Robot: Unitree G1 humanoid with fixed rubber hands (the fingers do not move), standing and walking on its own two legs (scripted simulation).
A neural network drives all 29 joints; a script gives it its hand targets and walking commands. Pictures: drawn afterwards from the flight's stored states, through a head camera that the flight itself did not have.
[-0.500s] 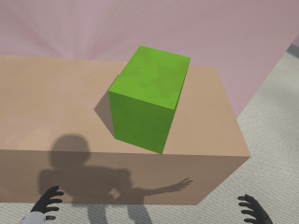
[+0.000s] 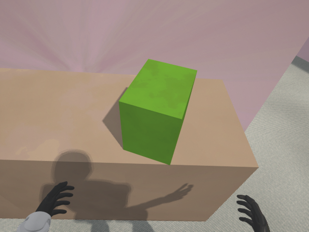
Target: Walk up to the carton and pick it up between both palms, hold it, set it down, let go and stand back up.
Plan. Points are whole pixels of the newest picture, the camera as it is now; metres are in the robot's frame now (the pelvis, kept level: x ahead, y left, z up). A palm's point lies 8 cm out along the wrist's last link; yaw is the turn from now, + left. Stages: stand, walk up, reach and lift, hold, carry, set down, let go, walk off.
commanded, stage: reach and lift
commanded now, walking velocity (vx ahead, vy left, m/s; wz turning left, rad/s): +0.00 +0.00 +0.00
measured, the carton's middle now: (159, 111) +0.48 -0.01 +0.02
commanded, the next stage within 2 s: none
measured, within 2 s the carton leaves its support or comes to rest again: neither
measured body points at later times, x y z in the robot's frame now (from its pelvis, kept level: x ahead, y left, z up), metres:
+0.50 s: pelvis +0.01 +0.00 +0.00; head +0.02 +0.02 +0.45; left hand +0.22 +0.25 -0.01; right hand +0.16 -0.19 +0.00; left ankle +0.03 +0.13 -0.74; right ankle +0.03 -0.14 -0.74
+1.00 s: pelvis +0.02 +0.01 +0.00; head +0.02 +0.02 +0.45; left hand +0.24 +0.26 +0.03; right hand +0.19 -0.17 +0.04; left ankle +0.03 +0.13 -0.74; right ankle +0.03 -0.14 -0.74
